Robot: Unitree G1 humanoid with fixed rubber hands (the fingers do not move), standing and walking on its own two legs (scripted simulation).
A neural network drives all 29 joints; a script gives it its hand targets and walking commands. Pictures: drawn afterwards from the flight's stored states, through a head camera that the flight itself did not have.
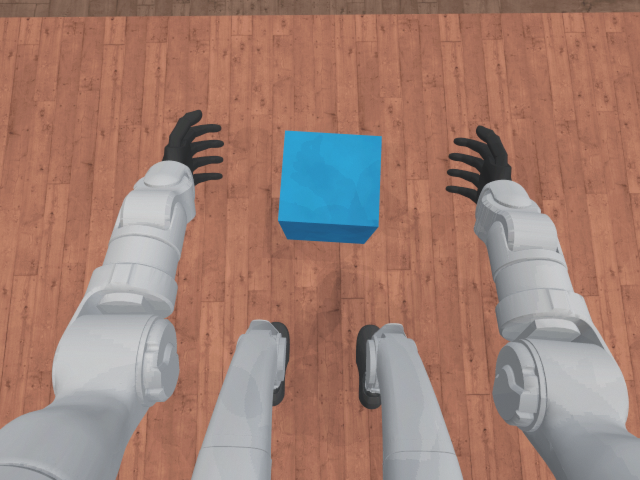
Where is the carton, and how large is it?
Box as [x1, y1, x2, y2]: [278, 131, 381, 243]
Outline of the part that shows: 285,131 278,221 286,237 290,239 364,243 378,226 381,136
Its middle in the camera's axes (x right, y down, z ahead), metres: +0.02 -0.11 +0.94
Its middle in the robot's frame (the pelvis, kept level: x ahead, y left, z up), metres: +0.55 +0.00 -0.54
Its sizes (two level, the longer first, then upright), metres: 0.210 0.200 0.250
